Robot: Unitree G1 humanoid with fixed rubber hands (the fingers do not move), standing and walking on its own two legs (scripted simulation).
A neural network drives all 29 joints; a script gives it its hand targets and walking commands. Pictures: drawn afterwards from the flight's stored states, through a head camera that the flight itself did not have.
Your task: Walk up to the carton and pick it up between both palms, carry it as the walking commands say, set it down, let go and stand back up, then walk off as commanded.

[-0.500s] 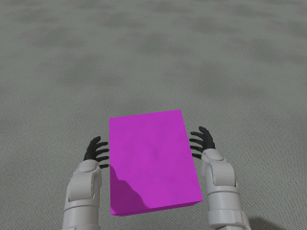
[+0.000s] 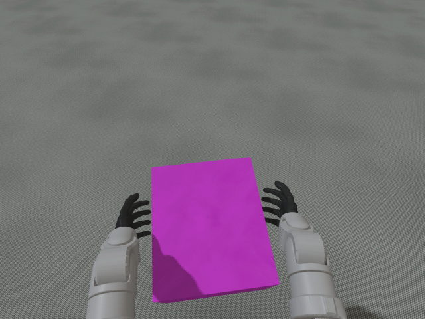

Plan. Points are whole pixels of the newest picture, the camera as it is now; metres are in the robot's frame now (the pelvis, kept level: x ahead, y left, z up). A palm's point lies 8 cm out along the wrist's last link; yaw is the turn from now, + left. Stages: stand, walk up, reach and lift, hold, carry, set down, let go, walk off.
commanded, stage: carry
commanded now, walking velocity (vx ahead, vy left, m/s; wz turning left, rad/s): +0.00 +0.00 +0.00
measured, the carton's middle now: (208, 229) +0.32 +0.00 -0.07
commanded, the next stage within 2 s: hold in 0.18 s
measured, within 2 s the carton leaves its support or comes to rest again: neither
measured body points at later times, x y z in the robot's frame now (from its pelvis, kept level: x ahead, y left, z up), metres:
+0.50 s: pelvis +0.00 +0.01 +0.01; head -0.03 +0.00 +0.46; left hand +0.30 +0.15 +0.05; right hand +0.28 -0.17 +0.04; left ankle +0.08 +0.12 -0.73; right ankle -0.01 -0.10 -0.73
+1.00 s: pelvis +0.00 +0.01 +0.01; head -0.03 +0.03 +0.46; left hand +0.31 +0.15 +0.03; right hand +0.28 -0.16 +0.03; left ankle +0.07 +0.12 -0.73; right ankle -0.01 -0.10 -0.73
